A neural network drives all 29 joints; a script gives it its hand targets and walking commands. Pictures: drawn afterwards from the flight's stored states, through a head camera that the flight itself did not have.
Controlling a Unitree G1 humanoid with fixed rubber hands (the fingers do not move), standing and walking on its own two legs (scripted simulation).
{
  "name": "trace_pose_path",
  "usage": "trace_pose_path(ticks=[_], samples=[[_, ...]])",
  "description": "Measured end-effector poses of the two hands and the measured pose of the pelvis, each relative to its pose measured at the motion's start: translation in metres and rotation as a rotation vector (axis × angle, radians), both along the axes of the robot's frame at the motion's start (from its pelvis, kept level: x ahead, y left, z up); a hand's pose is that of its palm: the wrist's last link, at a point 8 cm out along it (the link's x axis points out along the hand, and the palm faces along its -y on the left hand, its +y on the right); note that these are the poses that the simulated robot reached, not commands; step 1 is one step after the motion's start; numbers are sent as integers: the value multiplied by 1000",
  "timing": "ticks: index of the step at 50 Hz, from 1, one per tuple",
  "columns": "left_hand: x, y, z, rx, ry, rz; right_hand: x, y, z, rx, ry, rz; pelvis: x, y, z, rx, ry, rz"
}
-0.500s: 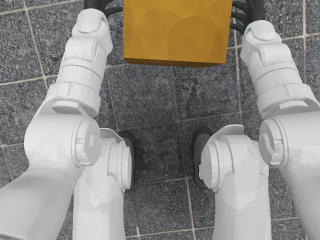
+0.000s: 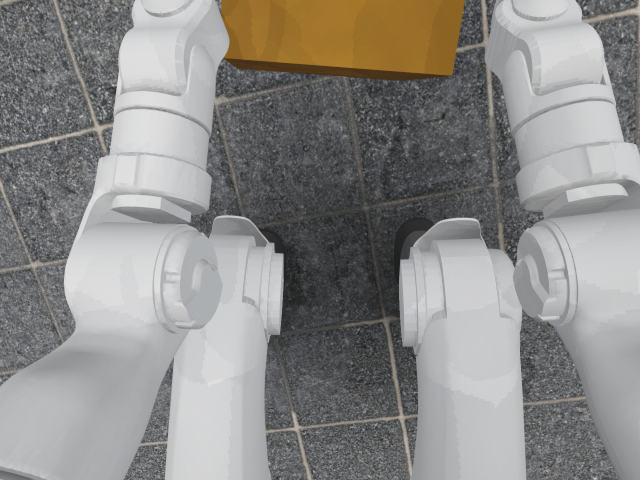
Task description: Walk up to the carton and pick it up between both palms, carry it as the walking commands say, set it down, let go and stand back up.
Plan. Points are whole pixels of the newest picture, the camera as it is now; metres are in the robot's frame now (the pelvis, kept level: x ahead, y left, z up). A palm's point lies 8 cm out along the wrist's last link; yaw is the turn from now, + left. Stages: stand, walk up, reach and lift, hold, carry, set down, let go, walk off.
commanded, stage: reach and lift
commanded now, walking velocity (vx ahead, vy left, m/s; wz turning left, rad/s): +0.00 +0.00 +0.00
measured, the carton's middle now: out of the picture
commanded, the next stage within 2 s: none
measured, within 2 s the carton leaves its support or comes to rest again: neither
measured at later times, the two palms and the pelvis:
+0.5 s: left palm out of the picture +0.53 +0.13 -0.07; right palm out of the picture +0.53 -0.15 -0.10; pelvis -0.01 +0.01 +0.03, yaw +0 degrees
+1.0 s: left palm out of the picture +0.52 +0.13 +0.00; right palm out of the picture +0.51 -0.15 -0.03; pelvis -0.03 +0.00 +0.07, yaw +0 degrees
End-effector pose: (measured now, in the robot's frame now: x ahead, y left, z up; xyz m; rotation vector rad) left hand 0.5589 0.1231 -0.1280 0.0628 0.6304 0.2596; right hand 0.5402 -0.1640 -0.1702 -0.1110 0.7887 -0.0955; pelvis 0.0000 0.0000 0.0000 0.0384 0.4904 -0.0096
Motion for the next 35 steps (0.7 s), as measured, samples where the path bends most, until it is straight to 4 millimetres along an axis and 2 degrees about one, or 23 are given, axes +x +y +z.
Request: trace_pose_path(ticks=[9, 13, 24, 35], samples=[[-18, 7, 18, -29, -25, 43, -5, 6, 32, -2, -21, -25, -6, 2, 10, -11, -28, 9], [-24, 10, 24, -27, -29, 60, -5, 9, 40, -2, -26, -18, -10, 4, 14, -16, -37, 16], [-23, 11, 52, -35, -46, 56, -10, 11, 68, -20, -50, -44, -13, 9, 28, -31, -59, 22], [-37, 11, 79, -22, -44, 57, -20, 11, 98, -11, -53, -52, -18, 9, 50, -27, -82, 11]])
